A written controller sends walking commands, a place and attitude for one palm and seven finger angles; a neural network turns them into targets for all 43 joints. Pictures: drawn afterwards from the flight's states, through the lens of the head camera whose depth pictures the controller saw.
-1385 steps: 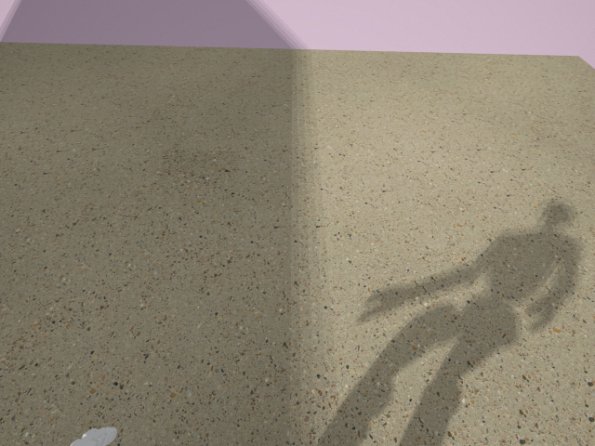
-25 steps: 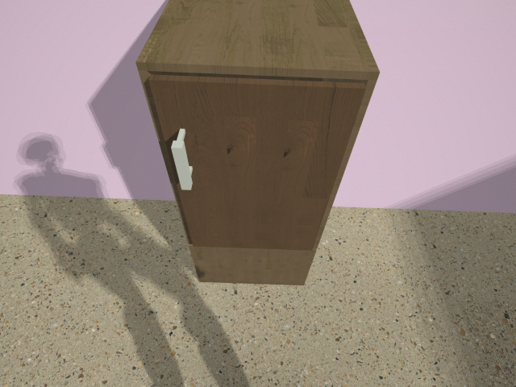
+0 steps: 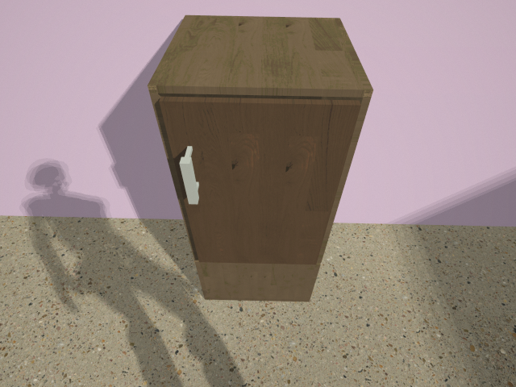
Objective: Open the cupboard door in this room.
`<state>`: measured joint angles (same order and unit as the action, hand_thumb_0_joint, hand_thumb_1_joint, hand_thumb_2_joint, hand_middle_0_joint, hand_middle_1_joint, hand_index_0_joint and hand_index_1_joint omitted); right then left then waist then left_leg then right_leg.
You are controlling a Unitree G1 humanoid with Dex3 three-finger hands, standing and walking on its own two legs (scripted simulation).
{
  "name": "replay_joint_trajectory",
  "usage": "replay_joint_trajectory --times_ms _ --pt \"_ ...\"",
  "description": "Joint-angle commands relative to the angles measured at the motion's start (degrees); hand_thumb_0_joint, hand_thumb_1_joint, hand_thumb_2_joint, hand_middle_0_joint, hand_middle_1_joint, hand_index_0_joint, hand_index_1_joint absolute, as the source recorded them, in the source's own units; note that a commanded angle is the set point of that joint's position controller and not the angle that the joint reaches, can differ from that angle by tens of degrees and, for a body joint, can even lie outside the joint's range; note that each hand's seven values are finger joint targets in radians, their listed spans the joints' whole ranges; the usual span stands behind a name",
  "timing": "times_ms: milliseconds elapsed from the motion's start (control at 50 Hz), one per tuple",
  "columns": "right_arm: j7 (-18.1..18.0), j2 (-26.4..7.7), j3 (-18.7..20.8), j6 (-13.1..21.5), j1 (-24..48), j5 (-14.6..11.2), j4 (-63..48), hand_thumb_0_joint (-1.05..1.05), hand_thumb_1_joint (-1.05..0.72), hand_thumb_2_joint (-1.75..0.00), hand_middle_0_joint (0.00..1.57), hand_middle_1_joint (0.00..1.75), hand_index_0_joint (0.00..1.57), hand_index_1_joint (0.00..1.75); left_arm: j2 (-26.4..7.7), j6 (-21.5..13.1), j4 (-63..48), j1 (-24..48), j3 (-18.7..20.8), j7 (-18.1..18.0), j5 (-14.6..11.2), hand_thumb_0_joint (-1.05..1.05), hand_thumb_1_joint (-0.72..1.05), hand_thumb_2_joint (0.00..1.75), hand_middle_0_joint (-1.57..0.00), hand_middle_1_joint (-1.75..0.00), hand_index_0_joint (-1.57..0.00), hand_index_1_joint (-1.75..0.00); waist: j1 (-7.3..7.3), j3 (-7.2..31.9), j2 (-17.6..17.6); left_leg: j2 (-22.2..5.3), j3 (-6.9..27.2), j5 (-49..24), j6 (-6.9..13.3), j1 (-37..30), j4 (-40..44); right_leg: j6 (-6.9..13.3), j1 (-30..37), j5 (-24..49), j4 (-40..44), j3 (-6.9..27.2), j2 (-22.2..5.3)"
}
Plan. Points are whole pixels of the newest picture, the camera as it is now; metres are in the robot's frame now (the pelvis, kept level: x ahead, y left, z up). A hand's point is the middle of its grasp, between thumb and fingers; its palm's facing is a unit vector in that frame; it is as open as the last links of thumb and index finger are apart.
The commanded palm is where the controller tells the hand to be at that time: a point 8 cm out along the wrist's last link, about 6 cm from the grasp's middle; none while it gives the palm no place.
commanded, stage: look again from close up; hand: left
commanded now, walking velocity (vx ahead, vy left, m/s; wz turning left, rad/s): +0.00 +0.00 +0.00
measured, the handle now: (191, 175) +0.54 +0.18 -0.01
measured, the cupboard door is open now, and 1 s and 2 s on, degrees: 0 0 0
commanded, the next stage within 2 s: shuffle to correct the standing spot in 0.44 s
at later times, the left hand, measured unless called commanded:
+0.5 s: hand out of the picture -0.01 +0.21 -0.17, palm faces +0.00 -0.98 -0.22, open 7.4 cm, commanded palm none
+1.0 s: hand out of the picture -0.06 +0.17 -0.18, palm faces +0.00 -0.99 -0.16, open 7.4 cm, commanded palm none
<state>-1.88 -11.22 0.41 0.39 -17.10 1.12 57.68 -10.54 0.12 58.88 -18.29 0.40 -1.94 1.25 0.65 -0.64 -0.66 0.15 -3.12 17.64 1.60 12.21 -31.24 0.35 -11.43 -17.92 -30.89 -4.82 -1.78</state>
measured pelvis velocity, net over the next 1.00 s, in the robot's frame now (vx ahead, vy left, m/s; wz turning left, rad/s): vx -0.01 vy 0.01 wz -0.02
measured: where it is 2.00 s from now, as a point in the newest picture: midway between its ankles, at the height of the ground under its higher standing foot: outside the picture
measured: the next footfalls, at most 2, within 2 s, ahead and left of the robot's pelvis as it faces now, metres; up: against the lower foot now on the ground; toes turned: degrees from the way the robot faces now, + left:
none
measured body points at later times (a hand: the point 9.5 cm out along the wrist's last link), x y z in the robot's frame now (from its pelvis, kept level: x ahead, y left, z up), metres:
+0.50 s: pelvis -0.04 +0.02 +0.01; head -0.06 +0.03 +0.46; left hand -0.01 +0.26 -0.15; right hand -0.01 -0.23 -0.13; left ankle -0.01 +0.10 -0.73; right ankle -0.01 -0.11 -0.73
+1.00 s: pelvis -0.01 +0.01 -0.01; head -0.01 +0.02 +0.44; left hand -0.06 +0.22 -0.17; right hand -0.04 -0.20 -0.16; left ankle -0.01 +0.10 -0.73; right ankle -0.01 -0.11 -0.73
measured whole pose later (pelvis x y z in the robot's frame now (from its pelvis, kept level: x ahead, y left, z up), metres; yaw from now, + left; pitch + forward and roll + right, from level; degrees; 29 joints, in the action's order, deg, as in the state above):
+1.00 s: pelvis -0.01 +0.01 -0.01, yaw -1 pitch +0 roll -1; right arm -0.9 -8.0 0.5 -0.2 -20.8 1.4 59.8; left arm -6.6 0.3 63.6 -23.6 -0.2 -2.3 1.7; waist 1.1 0.3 -0.6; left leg -0.2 -4.2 18.8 2.6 16.8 -35.9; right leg -0.1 -16.0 -18.0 -34.2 -3.6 -1.6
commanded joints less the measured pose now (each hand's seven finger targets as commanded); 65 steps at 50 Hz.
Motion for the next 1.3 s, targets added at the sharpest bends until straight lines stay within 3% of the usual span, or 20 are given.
replay_joint_trajectory --times_ms 0,100,260,400,520,560,640,760,800,820,840,860,880,900,940,980,1000,1020,1100,1280 --pt "-0.10 -7.52 1.71 1.21 0.19 -0.16 -3.71 0.00 -0.90 -0.90 0.20 0.30 0.20 0.30 -8.52 -1.37 -4.79 -0.94 1.46 -0.34 -0.30 0.00 0.90 0.90 -0.20 -0.30 -0.20 -0.30 -0.51 -1.28 1.69 -5.24 5.23 -14.17 1.09 2.09 4.98 2.76 0.71 15.55 4.98 6.66 -5.10" --pt "0.54 -8.64 1.49 0.94 2.75 -0.19 -3.23 0.00 -0.90 -0.90 0.20 0.30 0.20 0.30 -9.71 -1.32 -5.01 1.02 1.13 -0.19 -0.33 0.00 0.90 0.90 -0.20 -0.30 -0.20 -0.30 -0.65 -3.83 1.21 -5.39 5.78 -7.82 0.97 2.93 8.23 1.98 -0.84 7.06 8.65 7.41 -4.92" --pt "1.14 -9.62 1.26 0.88 4.20 -0.23 -1.91 0.00 -0.90 -0.90 0.20 0.30 0.20 0.30 -10.74 -1.46 -4.27 2.22 0.81 0.09 -0.30 0.00 0.90 0.90 -0.20 -0.30 -0.20 -0.30 -0.72 -3.49 1.35 -5.41 6.16 -3.44 0.43 2.44 11.72 1.32 -0.72 2.74 12.31 7.89 -5.34" --pt "1.32 -8.14 0.88 0.53 2.57 -0.34 -0.07 0.00 -0.90 -0.90 0.20 0.30 0.20 0.30 -8.71 -0.87 -2.75 0.43 0.31 0.03 -0.12 0.00 0.90 0.90 -0.20 -0.30 -0.20 -0.30 -1.04 -4.24 0.04 -5.93 7.55 3.07 0.15 5.51 15.20 0.34 0.60 1.61 12.41 6.47 -4.79" --pt "1.25 -6.36 0.76 0.42 0.44 -0.53 1.77 0.00 -0.90 -0.90 0.20 0.30 0.20 0.30 -6.04 -0.77 -0.99 -2.26 -0.12 -0.27 -0.12 0.00 0.90 0.90 -0.20 -0.30 -0.20 -0.30 -1.03 -3.39 0.26 -6.25 7.99 2.79 0.13 5.57 16.03 -0.03 1.63 4.27 11.58 5.50 -4.72" --pt "1.15 -5.52 0.64 0.23 -0.41 -0.46 3.06 0.00 -0.90 -0.90 0.20 0.30 0.20 0.30 -4.33 -0.70 0.45 -4.02 -0.47 -0.19 -0.14 0.00 0.90 0.90 -0.20 -0.30 -0.20 -0.30 -0.89 -3.38 -0.02 -6.59 8.55 7.98 0.16 5.40 17.08 -0.44 1.35 0.85 11.49 4.87 -3.99" --pt "0.53 -6.53 1.77 -0.49 -1.83 -0.24 3.91 0.00 -0.90 -0.90 0.20 0.30 0.20 0.30 -2.31 0.10 1.32 -6.50 -0.10 0.18 0.57 0.00 0.90 0.90 -0.20 -0.30 -0.20 -0.30 -0.92 -6.51 -2.69 -9.69 12.37 19.74 1.88 8.19 21.10 -0.49 -0.89 -2.89 6.02 1.66 -1.09" --pt "-0.67 -6.52 3.21 -0.34 -4.03 -0.13 4.29 0.00 -0.90 -0.90 0.20 0.30 0.20 0.30 0.25 0.93 1.13 -8.95 0.74 1.06 0.87 0.00 0.90 0.90 -0.20 -0.30 -0.20 -0.30 -0.56 -7.32 -3.44 -13.35 14.24 19.36 4.12 7.21 20.53 0.17 -3.75 -0.80 2.22 0.82 0.07" --pt "-0.72 -4.98 2.92 -0.18 -3.89 -0.26 4.20 0.00 -0.90 -0.90 0.20 0.30 0.20 0.30 1.16 0.54 1.39 -9.90 0.79 0.90 0.71 0.00 0.90 0.90 -0.20 -0.30 -0.20 -0.30 -1.11 -7.84 -3.27 -11.62 11.83 14.83 3.46 8.09 18.33 0.27 -2.23 1.60 4.76 1.96 -0.63" --pt "0.06 -6.53 1.79 0.13 1.98 -0.22 0.34 0.00 -0.90 -0.90 0.20 0.30 0.20 0.30 -2.82 -0.29 4.20 -10.85 -0.37 -1.76 1.11 0.00 0.90 0.90 -0.20 -0.30 -0.20 -0.30 -3.40 -11.85 1.53 -7.15 2.14 4.31 0.17 13.52 5.31 1.18 -4.04 4.59 6.75 4.03 -3.32" --pt "1.20 -0.84 1.18 -0.40 0.84 0.19 -1.40 0.00 -0.90 -0.90 0.20 0.30 0.20 0.30 -4.84 -0.66 1.76 -9.74 0.28 -1.27 0.67 0.00 0.90 0.90 -0.20 -0.30 -0.20 -0.30 -1.96 -8.08 6.61 -1.48 0.20 10.35 -0.82 10.89 -0.88 2.94 -8.59 -16.73 12.76 10.14 -5.52" --pt "1.53 -0.36 0.92 -0.47 -3.29 0.20 -1.82 0.00 -0.90 -0.90 0.20 0.30 0.20 0.30 -6.09 -1.01 0.57 -7.22 0.75 -1.13 0.43 0.00 0.90 0.90 -0.20 -0.30 -0.20 -0.30 1.05 -4.42 5.65 -0.66 -0.48 7.74 -0.55 5.29 -4.49 4.49 -14.37 -24.24 14.49 12.94 -8.10" --pt "1.67 0.99 0.82 -0.41 -6.60 0.58 -0.94 0.00 -0.90 -0.90 0.20 0.30 0.20 0.30 -5.88 -1.68 -0.06 -5.31 1.27 -1.08 0.36 0.00 0.90 0.90 -0.20 -0.30 -0.20 -0.30 2.65 -1.95 2.39 -1.11 -0.28 4.50 -0.11 0.23 -4.69 5.09 -16.66 -21.87 12.50 11.85 -8.46" --pt "1.57 1.55 0.46 0.20 -8.12 0.48 -0.46 0.00 -0.90 -0.90 0.20 0.30 0.20 0.30 -4.25 -2.07 -0.11 -4.37 0.93 -0.94 0.18 0.00 0.90 0.90 -0.20 -0.30 -0.20 -0.30 3.14 -1.73 -1.34 -1.99 1.55 2.22 0.03 -1.13 -0.67 4.88 -16.50 -16.56 9.32 10.26 -6.82" --pt "1.03 -0.04 0.33 1.22 -7.56 0.13 -0.49 0.00 -0.90 -0.90 0.20 0.30 0.20 0.30 -1.60 -1.98 0.58 -5.71 0.39 -0.49 0.17 0.00 0.90 0.90 -0.20 -0.30 -0.20 -0.30 1.30 -3.44 -7.66 -6.66 8.69 2.09 2.02 4.29 7.56 3.05 -11.01 -8.18 3.46 5.35 -1.87" --pt "0.56 -1.25 0.30 1.76 -5.55 -0.18 -0.98 0.00 -0.90 -0.90 0.20 0.30 0.20 0.30 -0.16 -2.07 1.53 -7.07 0.07 -0.32 0.34 0.00 0.90 0.90 -0.20 -0.30 -0.20 -0.30 -0.83 -5.15 -4.31 -8.92 11.43 0.46 3.56 9.72 10.85 2.23 -3.88 0.23 1.73 2.98 -1.07" --pt "0.44 -1.30 0.28 1.93 -4.82 -0.25 -1.00 0.00 -0.90 -0.90 0.20 0.30 0.20 0.30 0.24 -2.17 1.88 -7.20 -0.02 -0.29 0.21 0.00 0.90 0.90 -0.20 -0.30 -0.20 -0.30 -1.29 -5.36 -0.14 -8.06 10.21 -2.02 3.24 10.06 10.09 2.22 -2.36 3.33 2.52 3.80 -1.62" --pt "0.36 -1.17 0.14 2.05 -4.62 -0.36 -0.79 0.00 -0.90 -0.90 0.20 0.30 0.20 0.30 0.33 -2.31 2.19 -7.23 -0.11 -0.31 0.04 0.00 0.90 0.90 -0.20 -0.30 -0.20 -0.30 -1.25 -5.17 1.38 -6.86 8.31 -4.78 2.66 8.90 8.89 2.31 -1.71 5.97 3.61 4.86 -2.52" --pt "0.14 -0.39 -0.37 2.32 -5.16 -0.33 1.61 0.00 -0.90 -0.90 0.20 0.30 0.20 0.30 -1.00 -2.73 2.24 -5.32 0.16 -0.49 -0.30 0.00 0.90 0.90 -0.20 -0.30 -0.20 -0.30 -0.46 -3.11 1.34 -5.51 5.17 -14.00 1.32 2.63 7.00 2.24 -0.53 14.76 4.42 5.87 -4.16" --pt "-0.11 -1.01 -0.52 2.11 -3.77 -0.35 4.02 0.00 -0.90 -0.90 0.20 0.30 0.20 0.30 -3.14 -2.58 2.10 -2.74 0.63 -0.66 -0.42 0.00 0.90 0.90 -0.20 -0.30 -0.20 -0.30 -0.78 -0.97 2.27 -5.58 4.02 -18.65 0.43 -0.54 7.49 2.21 3.92 24.06 4.70 5.32 -5.24"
